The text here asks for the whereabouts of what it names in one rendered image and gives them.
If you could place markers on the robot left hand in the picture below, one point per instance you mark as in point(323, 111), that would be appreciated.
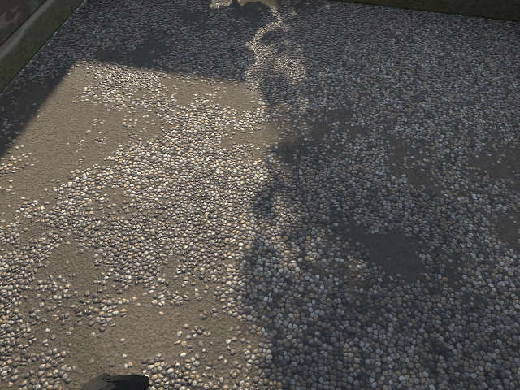
point(118, 382)

